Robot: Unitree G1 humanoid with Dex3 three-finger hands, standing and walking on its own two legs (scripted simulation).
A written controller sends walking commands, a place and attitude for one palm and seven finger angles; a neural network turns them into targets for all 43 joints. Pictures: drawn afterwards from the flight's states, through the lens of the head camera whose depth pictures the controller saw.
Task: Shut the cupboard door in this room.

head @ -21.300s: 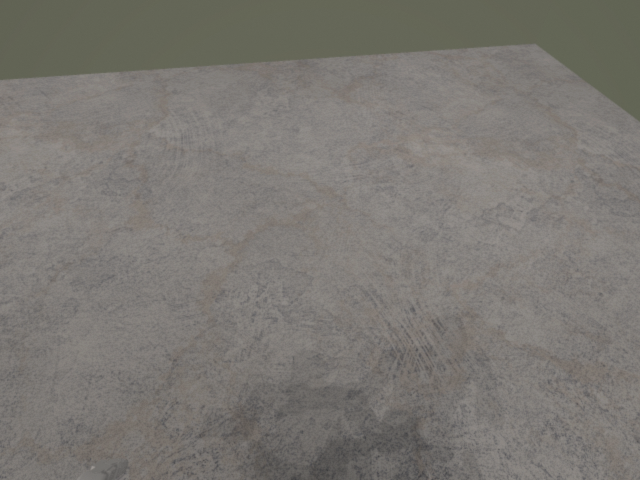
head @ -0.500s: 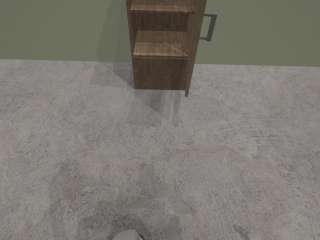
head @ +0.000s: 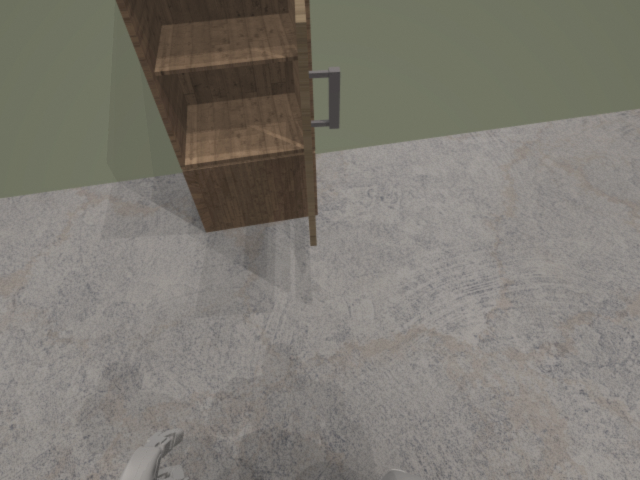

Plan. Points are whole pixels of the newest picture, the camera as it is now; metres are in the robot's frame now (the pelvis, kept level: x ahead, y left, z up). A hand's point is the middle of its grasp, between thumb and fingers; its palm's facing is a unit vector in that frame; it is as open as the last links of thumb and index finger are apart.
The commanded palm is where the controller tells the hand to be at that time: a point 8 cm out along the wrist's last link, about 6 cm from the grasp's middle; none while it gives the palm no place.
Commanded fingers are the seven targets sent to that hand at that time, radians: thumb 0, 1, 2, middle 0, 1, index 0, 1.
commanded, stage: stand and wait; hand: left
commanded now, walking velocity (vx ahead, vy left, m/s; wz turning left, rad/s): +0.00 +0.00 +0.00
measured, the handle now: (324, 99) +0.80 +0.00 +0.04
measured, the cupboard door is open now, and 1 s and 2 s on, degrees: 82 82 82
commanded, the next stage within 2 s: turn or walk to find it in 1.92 s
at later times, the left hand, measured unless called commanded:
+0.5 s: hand out of the picture +0.11 +0.19 -0.17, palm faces +0.07 -0.99 -0.13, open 7.4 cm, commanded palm none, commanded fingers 0.00 0.90 0.90 -0.20 -0.30 -0.20 -0.30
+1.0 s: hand out of the picture +0.13 +0.17 -0.15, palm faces +0.04 -0.99 -0.16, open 7.4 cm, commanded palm none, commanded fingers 0.00 0.90 0.90 -0.20 -0.30 -0.20 -0.30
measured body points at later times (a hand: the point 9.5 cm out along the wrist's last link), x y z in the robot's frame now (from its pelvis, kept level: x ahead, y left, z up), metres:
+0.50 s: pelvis +0.13 +0.03 +0.02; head +0.13 +0.05 +0.47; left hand +0.11 +0.24 -0.15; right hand +0.20 -0.20 -0.13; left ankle +0.15 +0.12 -0.72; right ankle +0.09 -0.11 -0.71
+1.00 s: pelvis +0.15 +0.01 +0.02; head +0.16 +0.02 +0.47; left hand +0.13 +0.22 -0.14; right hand +0.12 -0.20 -0.14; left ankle +0.15 +0.12 -0.72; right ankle +0.10 -0.12 -0.72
